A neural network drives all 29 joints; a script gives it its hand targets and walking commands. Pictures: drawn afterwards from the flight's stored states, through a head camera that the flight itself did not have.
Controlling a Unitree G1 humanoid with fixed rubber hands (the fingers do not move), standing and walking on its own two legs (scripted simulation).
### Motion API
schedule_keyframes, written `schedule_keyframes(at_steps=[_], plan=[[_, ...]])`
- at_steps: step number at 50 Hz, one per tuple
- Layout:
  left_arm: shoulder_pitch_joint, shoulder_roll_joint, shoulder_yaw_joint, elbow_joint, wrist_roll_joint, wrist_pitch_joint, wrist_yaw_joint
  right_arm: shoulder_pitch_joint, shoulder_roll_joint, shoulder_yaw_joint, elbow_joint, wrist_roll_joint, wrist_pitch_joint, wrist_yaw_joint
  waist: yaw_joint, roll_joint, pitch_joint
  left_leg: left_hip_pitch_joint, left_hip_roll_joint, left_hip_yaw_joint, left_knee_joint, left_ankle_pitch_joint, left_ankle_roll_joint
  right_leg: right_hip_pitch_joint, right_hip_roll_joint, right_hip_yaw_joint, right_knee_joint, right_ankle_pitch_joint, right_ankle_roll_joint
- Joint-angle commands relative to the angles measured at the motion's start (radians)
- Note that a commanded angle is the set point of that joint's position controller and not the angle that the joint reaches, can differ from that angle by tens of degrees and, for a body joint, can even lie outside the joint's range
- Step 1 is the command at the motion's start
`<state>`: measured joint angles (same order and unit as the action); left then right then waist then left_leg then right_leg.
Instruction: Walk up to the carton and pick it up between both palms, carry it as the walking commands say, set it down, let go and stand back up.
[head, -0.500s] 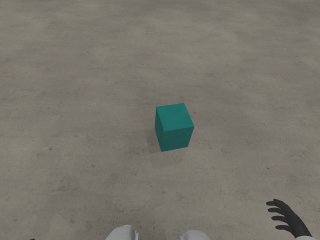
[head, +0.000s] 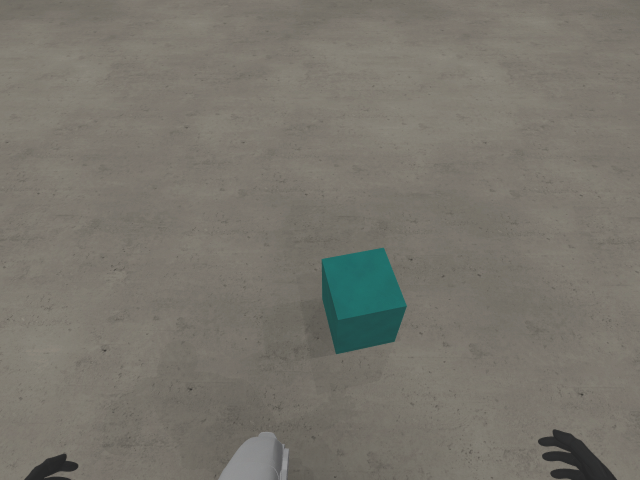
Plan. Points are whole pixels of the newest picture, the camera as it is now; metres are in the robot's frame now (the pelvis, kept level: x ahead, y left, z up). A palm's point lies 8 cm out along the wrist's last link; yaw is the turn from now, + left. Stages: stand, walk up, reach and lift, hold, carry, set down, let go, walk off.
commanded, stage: walk up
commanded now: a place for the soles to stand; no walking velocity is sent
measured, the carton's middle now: (359, 301) +0.68 -0.08 -0.64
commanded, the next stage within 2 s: none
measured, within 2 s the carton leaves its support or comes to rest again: neither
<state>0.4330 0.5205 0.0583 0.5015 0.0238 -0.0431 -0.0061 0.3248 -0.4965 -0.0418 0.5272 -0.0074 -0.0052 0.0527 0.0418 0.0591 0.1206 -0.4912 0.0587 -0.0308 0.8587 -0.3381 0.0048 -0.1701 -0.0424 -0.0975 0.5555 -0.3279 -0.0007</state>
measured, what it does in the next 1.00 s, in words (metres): walks ahead: left foot, then right foot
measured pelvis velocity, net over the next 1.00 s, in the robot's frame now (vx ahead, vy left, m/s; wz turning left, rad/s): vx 0.22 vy -0.01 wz -0.04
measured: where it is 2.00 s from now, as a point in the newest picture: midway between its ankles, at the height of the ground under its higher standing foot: (390, 456)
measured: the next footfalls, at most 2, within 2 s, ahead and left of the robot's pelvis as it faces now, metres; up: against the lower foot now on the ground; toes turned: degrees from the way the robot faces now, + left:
left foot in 0.10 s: +0.22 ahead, +0.14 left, +0.00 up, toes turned +3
right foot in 0.44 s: +0.29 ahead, -0.13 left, +0.00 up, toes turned -2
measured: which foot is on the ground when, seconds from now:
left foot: up 0.00-0.08, down 0.10-1.00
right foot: down 0.00-0.12, up 0.14-0.42, down 0.44-1.00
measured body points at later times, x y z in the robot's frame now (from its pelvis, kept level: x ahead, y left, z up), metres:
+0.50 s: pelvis +0.18 +0.01 -0.02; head +0.20 +0.01 +0.43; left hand +0.33 +0.33 -0.09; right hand +0.29 -0.32 -0.09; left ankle +0.18 +0.14 -0.73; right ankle +0.25 -0.13 -0.73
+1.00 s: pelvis +0.22 -0.01 +0.01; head +0.24 -0.01 +0.46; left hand +0.37 +0.31 -0.09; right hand +0.31 -0.35 -0.10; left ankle +0.18 +0.14 -0.73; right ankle +0.25 -0.13 -0.73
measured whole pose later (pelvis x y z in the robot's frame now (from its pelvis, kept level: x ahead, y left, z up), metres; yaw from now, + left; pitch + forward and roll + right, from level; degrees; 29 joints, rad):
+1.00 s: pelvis +0.22 -0.01 +0.01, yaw -2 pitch -2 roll +1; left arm 0.07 0.44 0.00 0.95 -0.02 0.01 0.00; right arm 0.12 -0.45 -0.02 0.96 0.02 0.01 0.01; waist -0.01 0.00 0.09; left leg -0.06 0.07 0.08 0.39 -0.28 -0.05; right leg -0.22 -0.02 0.01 0.45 -0.19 0.01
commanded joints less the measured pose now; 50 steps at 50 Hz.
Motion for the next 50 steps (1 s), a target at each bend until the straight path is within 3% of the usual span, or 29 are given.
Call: schedule_keyframes(at_steps=[1,4,5,6,7,8,9,11,12,13,15,17,18,19,20,22,23,24,25,26,27,33,36,38,42,44,46,48,50], plan=[[0.003,0.209,0.065,-0.045,-0.002,-0.016,-0.010,-0.050,-0.123,-0.054,-0.087,-0.006,-0.020,-0.001,0.007,-0.227,-0.057,0.091,-0.038,0.089,-0.179,0.110,0.025,-0.017,-0.211,0.164,-0.181,0.242,-0.187],[0.039,0.180,0.048,-0.017,-0.016,0.001,-0.013,-0.026,-0.106,-0.064,-0.079,-0.008,-0.017,-0.012,-0.034,-0.149,-0.061,0.307,-0.088,0.151,-0.314,0.197,0.062,-0.095,-0.181,0.106,-0.034,0.241,-0.137],[0.004,0.158,0.044,-0.041,-0.014,-0.007,-0.015,0.099,-0.152,-0.084,-0.037,-0.027,-0.022,-0.023,-0.112,-0.129,-0.138,0.462,-0.073,0.095,-0.294,0.177,0.071,-0.152,-0.159,0.074,0.107,0.233,-0.108],[0.036,0.091,0.028,-0.072,-0.014,-0.008,-0.016,0.214,-0.239,-0.111,-0.021,-0.042,-0.022,-0.041,-0.173,0.075,-0.234,0.609,0.134,-0.173,-0.357,-0.036,0.117,-0.281,-0.104,0.010,0.462,0.079,-0.050],[0.025,0.094,0.032,-0.105,-0.018,-0.009,-0.016,0.211,-0.306,-0.124,-0.051,-0.029,-0.021,-0.056,-0.176,0.158,-0.242,0.654,0.347,-0.631,-0.511,-0.179,0.266,-0.511,0.053,0.069,0.665,-0.266,-0.025],[-0.008,0.200,0.064,-0.127,-0.014,0.006,-0.006,0.187,-0.311,-0.134,-0.059,-0.002,-0.010,-0.066,-0.172,0.037,-0.264,0.617,0.354,-0.661,-0.532,-0.224,0.297,-0.525,0.031,0.206,0.746,-0.271,-0.024],[-0.013,0.198,0.057,-0.115,-0.021,0.007,-0.003,0.131,-0.281,-0.116,-0.076,-0.005,-0.010,-0.068,-0.131,-0.019,-0.163,0.504,0.361,-0.542,-0.520,-0.179,0.298,-0.528,-0.011,0.203,0.765,-0.225,-0.027],[0.039,0.131,0.040,-0.066,-0.026,0.012,-0.006,0.057,-0.236,-0.090,-0.082,-0.012,-0.021,-0.068,-0.066,0.059,-0.033,0.314,0.244,-0.321,-0.534,-0.095,0.248,-0.472,-0.062,0.189,0.595,-0.160,-0.028],[0.056,0.146,0.048,-0.052,-0.014,0.016,-0.009,0.034,-0.202,-0.086,-0.078,-0.011,-0.018,-0.065,-0.077,0.071,-0.080,0.353,0.201,-0.235,-0.533,-0.081,0.222,-0.437,-0.059,0.145,0.533,-0.132,-0.015],[0.074,0.126,0.042,-0.022,-0.018,0.022,-0.013,0.057,-0.219,-0.085,-0.081,-0.011,-0.027,-0.063,-0.058,0.081,-0.076,0.304,0.223,-0.233,-0.507,0.117,0.220,-0.387,-0.052,0.140,0.516,-0.105,-0.006],[0.054,0.076,0.028,-0.012,-0.027,0.031,-0.010,0.000,-0.189,-0.065,-0.086,-0.005,-0.031,-0.052,-0.037,0.125,-0.067,0.174,0.149,-0.062,-0.466,0.300,0.195,-0.253,-0.047,0.111,0.332,-0.046,0.005],[0.023,0.059,0.029,0.006,-0.025,0.032,-0.006,-0.075,-0.182,-0.039,-0.103,0.002,-0.032,-0.041,-0.015,0.106,-0.065,0.073,0.165,-0.048,-0.402,0.415,0.171,-0.100,-0.018,0.075,0.202,0.121,-0.006],[0.001,0.089,0.043,0.003,-0.025,0.036,0.002,-0.085,-0.172,-0.031,-0.088,0.020,-0.029,-0.041,-0.015,0.104,-0.040,0.021,0.197,-0.032,-0.360,0.412,0.149,-0.033,-0.013,0.071,0.179,0.155,-0.019],[0.018,0.116,0.046,0.023,-0.018,0.038,0.003,-0.081,-0.195,-0.036,-0.082,0.023,-0.023,-0.031,0.010,0.072,-0.110,-0.022,0.143,-0.031,-0.322,0.198,0.123,0.069,0.025,0.067,0.130,0.157,-0.021],[-0.013,0.147,0.046,0.018,-0.015,0.037,0.006,-0.075,-0.134,-0.014,-0.070,0.032,-0.019,-0.031,0.003,0.006,-0.081,-0.077,0.131,-0.024,-0.331,0.013,0.085,0.106,-0.012,0.106,0.074,0.177,-0.032],[-0.118,0.183,0.036,-0.013,-0.032,0.028,0.015,-0.062,-0.113,0.003,-0.065,0.018,-0.017,-0.037,-0.039,-0.041,-0.113,0.067,0.047,0.061,-0.183,-0.045,0.017,-0.018,-0.201,0.379,-0.078,0.255,-0.092],[-0.195,0.211,0.043,-0.003,-0.042,0.033,0.013,0.001,-0.144,-0.024,-0.019,0.036,-0.001,-0.043,-0.072,-0.056,-0.093,0.242,0.000,0.015,-0.198,-0.124,0.002,-0.213,-0.273,0.430,-0.108,0.132,-0.181],[-0.238,0.182,0.032,0.008,-0.034,0.030,0.008,0.016,-0.178,-0.020,0.011,0.033,0.009,-0.047,-0.070,-0.129,-0.058,0.285,0.015,-0.002,-0.271,-0.084,0.014,-0.244,-0.220,0.371,-0.091,0.033,-0.137],[-0.261,0.166,0.023,0.016,-0.045,0.029,0.003,-0.001,-0.194,-0.027,0.013,0.035,0.007,-0.048,-0.075,-0.178,-0.066,0.299,0.051,-0.051,-0.355,0.009,0.018,-0.230,-0.154,0.300,-0.062,0.129,-0.080],[-0.250,0.152,0.014,0.040,-0.048,0.031,0.003,-0.043,-0.229,-0.031,0.028,0.034,-0.003,-0.049,-0.052,-0.108,-0.070,0.270,0.085,-0.053,-0.365,0.073,0.021,-0.170,-0.106,0.253,-0.018,0.227,-0.061],[-0.267,0.156,0.009,0.073,-0.046,0.026,0.004,-0.065,-0.206,-0.026,0.056,0.029,-0.018,-0.050,-0.051,-0.142,-0.090,0.236,0.089,-0.051,-0.346,0.208,0.022,-0.069,-0.094,0.223,0.006,0.361,-0.043],[-0.301,0.123,-0.002,0.171,-0.049,0.030,0.018,-0.103,-0.168,-0.013,0.161,0.032,-0.020,-0.055,-0.036,-0.064,-0.178,0.348,0.076,0.019,-0.344,0.435,0.009,0.027,-0.105,0.186,0.008,0.627,-0.071],[-0.319,0.130,-0.010,0.237,-0.041,0.033,0.019,-0.106,-0.141,-0.006,0.226,0.035,-0.007,-0.060,-0.043,-0.079,-0.208,0.399,0.074,0.010,-0.369,0.379,0.008,0.048,-0.132,0.221,-0.030,0.607,-0.078],[-0.356,0.143,-0.009,0.279,-0.039,0.036,0.020,-0.164,-0.139,-0.013,0.240,0.038,-0.003,-0.055,-0.052,-0.129,-0.184,0.426,0.084,0.026,-0.409,0.325,0.010,-0.010,-0.085,0.172,-0.051,0.550,-0.069],[-0.377,0.115,-0.012,0.331,-0.049,0.036,0.017,-0.151,-0.156,-0.023,0.318,0.030,0.009,-0.049,-0.050,-0.056,-0.184,0.438,0.086,0.042,-0.465,0.397,0.009,0.029,-0.093,0.204,-0.086,0.571,-0.062],[-0.402,0.123,-0.010,0.358,-0.046,0.035,0.018,-0.170,-0.147,-0.024,0.347,0.029,0.002,-0.052,-0.055,-0.123,-0.197,0.431,0.079,0.042,-0.469,0.312,0.011,0.046,-0.095,0.190,-0.107,0.509,-0.068],[-0.395,0.100,-0.017,0.378,-0.046,0.033,0.014,-0.215,-0.131,-0.022,0.370,0.031,0.006,-0.053,-0.045,-0.022,-0.140,0.419,0.086,0.037,-0.504,0.213,0.017,-0.011,-0.097,0.224,-0.158,0.390,-0.059],[-0.421,0.113,-0.006,0.414,-0.045,0.034,0.016,-0.249,-0.102,-0.015,0.391,0.031,0.007,-0.046,-0.038,-0.136,-0.120,0.377,0.088,0.036,-0.554,0.193,0.001,0.035,-0.089,0.212,-0.180,0.327,-0.035],[-0.409,0.118,-0.006,0.427,-0.046,0.034,0.014,-0.234,-0.122,-0.027,0.436,0.038,0.003,-0.048,-0.040,-0.132,-0.127,0.411,0.080,0.036,-0.556,0.172,0.001,0.001,-0.107,0.240,-0.235,0.266,-0.035]])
